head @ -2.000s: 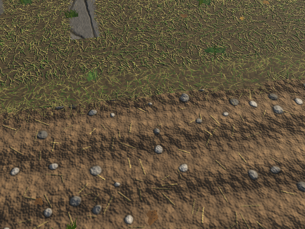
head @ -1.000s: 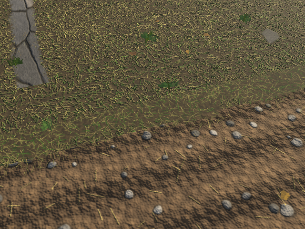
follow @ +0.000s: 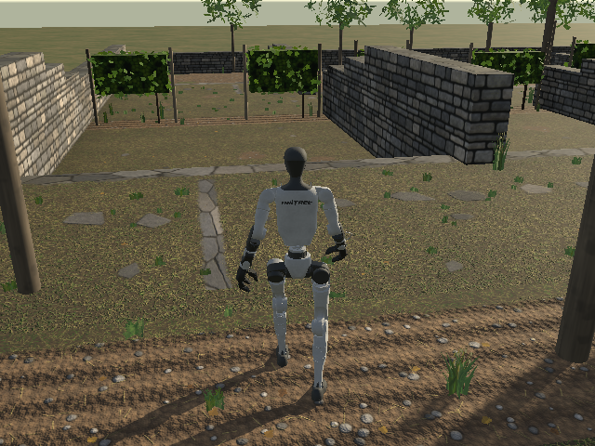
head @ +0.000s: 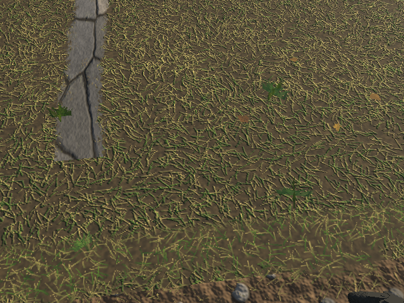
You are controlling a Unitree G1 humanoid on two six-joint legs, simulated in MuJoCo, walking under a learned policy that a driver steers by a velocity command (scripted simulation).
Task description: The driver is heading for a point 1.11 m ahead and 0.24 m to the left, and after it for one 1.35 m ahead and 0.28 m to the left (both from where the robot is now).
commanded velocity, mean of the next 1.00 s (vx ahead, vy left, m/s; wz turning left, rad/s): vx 0.50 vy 0.00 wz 0.52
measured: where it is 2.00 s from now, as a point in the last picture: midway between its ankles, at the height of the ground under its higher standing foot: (141, 144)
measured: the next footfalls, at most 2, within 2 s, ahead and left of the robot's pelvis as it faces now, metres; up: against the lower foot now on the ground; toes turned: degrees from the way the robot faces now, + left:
right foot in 0.46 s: +0.46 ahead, -0.08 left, +0.00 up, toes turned +19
left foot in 0.98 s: +0.61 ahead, +0.28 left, +0.00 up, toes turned +33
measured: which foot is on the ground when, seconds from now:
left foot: down 0.00-0.48, up 0.50-0.96, down 0.98-1.00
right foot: down 0.00-0.00, up 0.02-0.44, down 0.46-1.00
